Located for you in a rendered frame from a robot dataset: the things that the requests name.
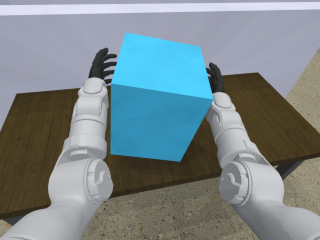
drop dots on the robot right forearm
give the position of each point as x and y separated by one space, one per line
229 133

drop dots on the carton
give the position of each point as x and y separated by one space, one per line
160 93

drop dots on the right robot upper arm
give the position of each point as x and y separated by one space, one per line
256 191

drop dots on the right robot hand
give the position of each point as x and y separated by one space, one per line
216 79

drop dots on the robot left forearm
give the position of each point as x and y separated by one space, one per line
88 124

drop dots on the left robot hand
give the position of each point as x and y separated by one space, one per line
98 65

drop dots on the left robot upper arm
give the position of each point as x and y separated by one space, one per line
76 190

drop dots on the table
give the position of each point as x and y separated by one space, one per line
37 124

